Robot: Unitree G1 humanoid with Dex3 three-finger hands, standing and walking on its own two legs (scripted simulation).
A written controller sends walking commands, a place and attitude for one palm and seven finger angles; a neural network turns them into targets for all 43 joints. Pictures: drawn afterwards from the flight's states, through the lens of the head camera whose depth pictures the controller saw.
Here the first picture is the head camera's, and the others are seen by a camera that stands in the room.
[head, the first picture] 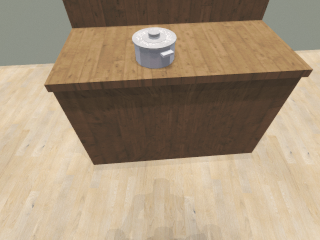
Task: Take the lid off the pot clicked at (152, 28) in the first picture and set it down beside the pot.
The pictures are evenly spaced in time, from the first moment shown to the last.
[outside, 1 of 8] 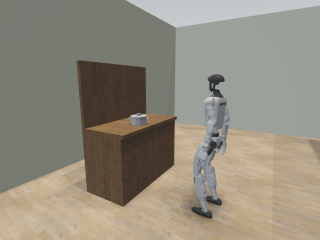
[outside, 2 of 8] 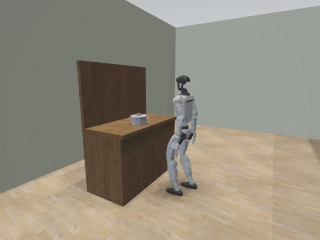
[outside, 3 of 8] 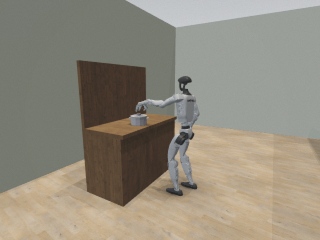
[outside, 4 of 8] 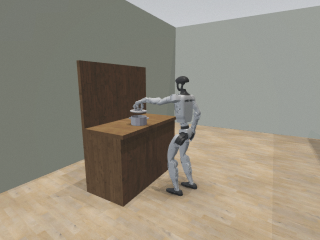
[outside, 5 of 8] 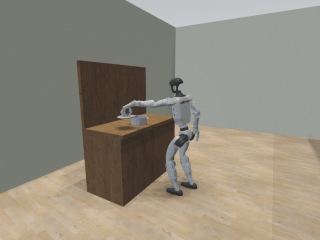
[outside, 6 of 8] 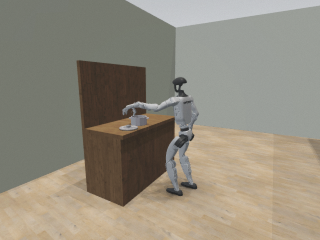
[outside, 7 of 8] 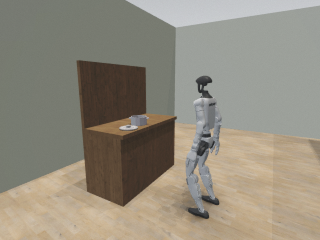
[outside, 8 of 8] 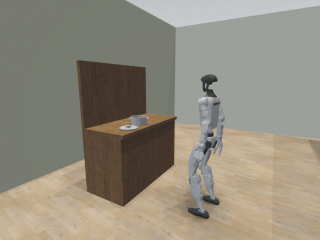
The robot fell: no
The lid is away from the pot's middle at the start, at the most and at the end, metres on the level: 0.00 0.25 0.24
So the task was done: yes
